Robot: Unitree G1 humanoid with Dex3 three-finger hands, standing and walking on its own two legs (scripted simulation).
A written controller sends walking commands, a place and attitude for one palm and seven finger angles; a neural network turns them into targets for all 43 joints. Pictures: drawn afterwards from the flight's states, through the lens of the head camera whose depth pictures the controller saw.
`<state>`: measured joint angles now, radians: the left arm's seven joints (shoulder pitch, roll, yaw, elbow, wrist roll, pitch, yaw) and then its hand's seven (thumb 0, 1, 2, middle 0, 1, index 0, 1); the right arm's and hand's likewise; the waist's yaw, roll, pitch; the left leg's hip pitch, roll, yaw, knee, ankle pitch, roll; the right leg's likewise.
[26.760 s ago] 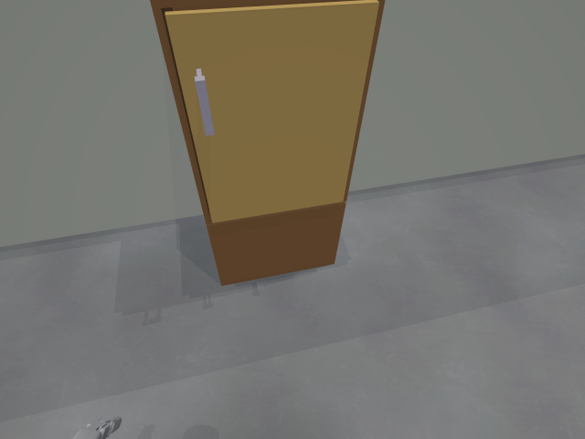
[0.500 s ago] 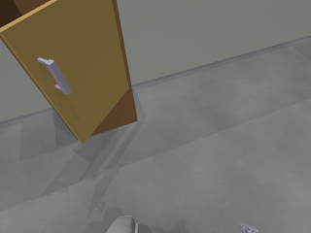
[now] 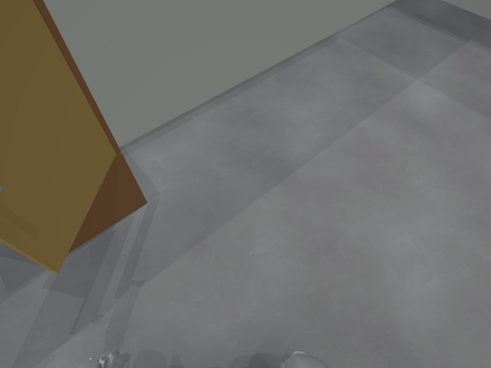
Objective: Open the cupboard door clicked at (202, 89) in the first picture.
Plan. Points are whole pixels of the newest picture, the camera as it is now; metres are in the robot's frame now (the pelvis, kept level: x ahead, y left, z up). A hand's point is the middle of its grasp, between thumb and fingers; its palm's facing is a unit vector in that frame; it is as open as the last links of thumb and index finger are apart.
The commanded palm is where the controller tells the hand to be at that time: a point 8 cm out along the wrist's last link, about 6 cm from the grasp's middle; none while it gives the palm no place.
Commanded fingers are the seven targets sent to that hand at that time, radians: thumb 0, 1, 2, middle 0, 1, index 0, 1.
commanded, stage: walk to a spot facing it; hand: left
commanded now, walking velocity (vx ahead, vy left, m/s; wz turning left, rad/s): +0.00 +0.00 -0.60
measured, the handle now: out of the picture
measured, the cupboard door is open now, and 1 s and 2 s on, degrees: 42 42 42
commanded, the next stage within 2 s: turn to face it in 1.60 s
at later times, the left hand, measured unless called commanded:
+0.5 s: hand (158, 353) +0.15 +0.18 -0.18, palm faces -0.20 -0.97 -0.15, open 7.4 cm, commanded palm none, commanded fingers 0.00 0.90 0.90 -0.20 -0.30 -0.20 -0.30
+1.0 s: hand (271, 224) +0.43 -0.03 -0.17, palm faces -0.56 -0.81 -0.18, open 7.3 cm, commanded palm none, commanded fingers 0.00 0.90 0.90 -0.20 -0.30 -0.20 -0.30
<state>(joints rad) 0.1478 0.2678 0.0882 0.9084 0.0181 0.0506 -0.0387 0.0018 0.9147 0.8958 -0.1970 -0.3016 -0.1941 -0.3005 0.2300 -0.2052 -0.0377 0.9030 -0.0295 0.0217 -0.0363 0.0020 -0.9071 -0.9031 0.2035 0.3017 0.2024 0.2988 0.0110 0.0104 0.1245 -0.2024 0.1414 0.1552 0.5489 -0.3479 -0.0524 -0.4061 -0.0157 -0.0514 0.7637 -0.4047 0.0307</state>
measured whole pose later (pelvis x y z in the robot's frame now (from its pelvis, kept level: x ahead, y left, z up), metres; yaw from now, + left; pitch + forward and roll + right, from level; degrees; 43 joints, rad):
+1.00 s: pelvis +0.22 -0.10 -0.02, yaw -35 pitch +0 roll +1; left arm 0.09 0.20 0.06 0.91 0.01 -0.04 -0.04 0.00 0.91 0.90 -0.20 -0.30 -0.20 -0.30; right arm 0.52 -0.12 -0.01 1.10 0.00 0.00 -0.02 0.01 -0.91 -0.90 0.20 0.30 0.20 0.30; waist -0.02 -0.03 0.11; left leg -0.15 0.13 0.19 1.11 -0.48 -0.04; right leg -0.40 0.07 -0.16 0.69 -0.29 -0.19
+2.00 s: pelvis +0.52 -0.48 -0.01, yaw -40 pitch +0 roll +1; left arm 0.07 0.20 0.04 0.93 0.02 -0.06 0.02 0.00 0.92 0.90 -0.20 -0.30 -0.20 -0.30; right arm 0.41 -0.15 -0.04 1.12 0.00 0.02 -0.02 0.00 -0.92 -0.90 0.20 0.30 0.20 0.30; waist -0.06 0.00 0.10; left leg -0.36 0.05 0.05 1.16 -0.58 -0.03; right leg -0.40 -0.11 -0.16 0.64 -0.24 -0.01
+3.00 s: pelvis +0.58 -0.57 +0.00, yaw -3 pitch +1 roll +2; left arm 0.23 0.19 0.04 0.91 0.03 0.00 0.02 0.00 0.93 0.89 -0.21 -0.30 -0.20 -0.30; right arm 0.10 -0.24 -0.07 0.94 -0.01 0.08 0.02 0.00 -0.91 -0.90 0.20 0.30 0.19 0.30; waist 0.02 -0.03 0.11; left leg -0.38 0.04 0.08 0.82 -0.46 -0.06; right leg -0.23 -0.14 -0.29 0.55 -0.33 -0.02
